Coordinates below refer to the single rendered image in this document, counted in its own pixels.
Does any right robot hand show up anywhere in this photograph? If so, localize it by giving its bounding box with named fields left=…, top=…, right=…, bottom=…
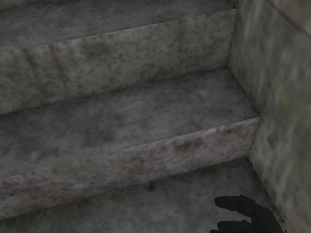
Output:
left=210, top=194, right=287, bottom=233

